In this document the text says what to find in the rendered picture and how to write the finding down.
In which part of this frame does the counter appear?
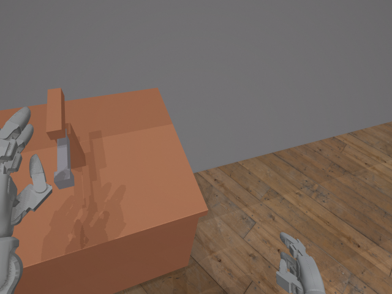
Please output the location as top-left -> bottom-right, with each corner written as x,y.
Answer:
0,88 -> 208,294

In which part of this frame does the robot left forearm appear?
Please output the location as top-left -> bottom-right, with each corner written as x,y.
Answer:
0,236 -> 23,294

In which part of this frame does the robot right hand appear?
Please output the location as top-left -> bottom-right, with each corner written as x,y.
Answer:
276,232 -> 325,294

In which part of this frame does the tap lever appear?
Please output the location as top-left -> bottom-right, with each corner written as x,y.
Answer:
54,129 -> 75,189

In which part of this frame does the robot left hand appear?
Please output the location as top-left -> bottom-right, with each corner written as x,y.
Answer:
0,107 -> 52,238

